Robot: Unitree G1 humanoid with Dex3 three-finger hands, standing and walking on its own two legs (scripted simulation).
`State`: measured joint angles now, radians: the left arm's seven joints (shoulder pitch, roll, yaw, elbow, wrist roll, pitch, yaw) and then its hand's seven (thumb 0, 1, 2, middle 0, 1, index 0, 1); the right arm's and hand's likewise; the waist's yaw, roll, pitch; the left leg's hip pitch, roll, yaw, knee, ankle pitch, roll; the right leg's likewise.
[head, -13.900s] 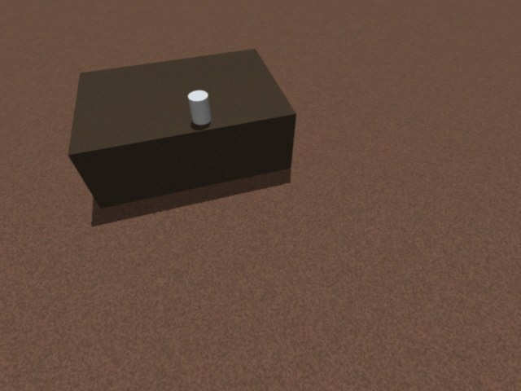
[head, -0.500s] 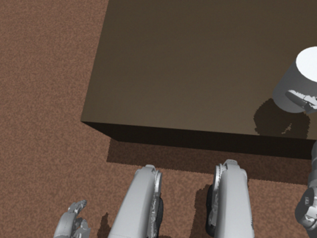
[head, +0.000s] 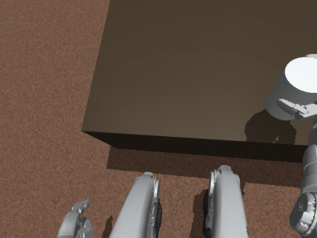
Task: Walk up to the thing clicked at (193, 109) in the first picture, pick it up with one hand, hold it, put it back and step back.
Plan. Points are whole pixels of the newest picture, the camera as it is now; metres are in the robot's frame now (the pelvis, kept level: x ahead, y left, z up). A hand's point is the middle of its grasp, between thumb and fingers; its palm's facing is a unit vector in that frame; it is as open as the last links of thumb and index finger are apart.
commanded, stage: lift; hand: right
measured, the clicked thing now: (294, 91) +0.45 -0.29 -0.03
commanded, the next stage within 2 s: hold in 1.78 s
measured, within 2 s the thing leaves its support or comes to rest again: neither
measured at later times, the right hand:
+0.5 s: hand (316, 89) +0.42 -0.29 +0.03, palm faces +0.31 +0.95 -0.01, open 12.1 cm
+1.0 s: hand out of the picture +0.38 -0.26 +0.15, palm faces +0.32 +0.95 -0.01, open 12.1 cm
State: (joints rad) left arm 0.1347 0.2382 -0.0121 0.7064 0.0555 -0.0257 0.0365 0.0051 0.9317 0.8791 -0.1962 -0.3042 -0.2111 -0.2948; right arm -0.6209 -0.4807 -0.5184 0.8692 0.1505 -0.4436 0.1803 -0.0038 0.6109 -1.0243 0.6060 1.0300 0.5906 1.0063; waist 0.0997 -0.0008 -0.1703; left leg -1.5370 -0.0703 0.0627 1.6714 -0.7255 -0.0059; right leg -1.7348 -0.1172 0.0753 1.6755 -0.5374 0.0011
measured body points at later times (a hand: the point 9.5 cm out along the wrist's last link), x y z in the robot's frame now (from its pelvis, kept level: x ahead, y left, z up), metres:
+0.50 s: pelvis +0.01 -0.01 +0.04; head +0.17 -0.06 +0.46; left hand +0.14 +0.25 -0.08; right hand +0.40 -0.34 +0.04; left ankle +0.03 +0.13 -0.51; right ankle +0.09 -0.13 -0.51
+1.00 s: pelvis +0.02 -0.01 +0.13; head +0.12 -0.05 +0.57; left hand +0.17 +0.23 +0.02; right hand +0.36 -0.31 +0.15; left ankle +0.03 +0.13 -0.51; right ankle +0.09 -0.13 -0.51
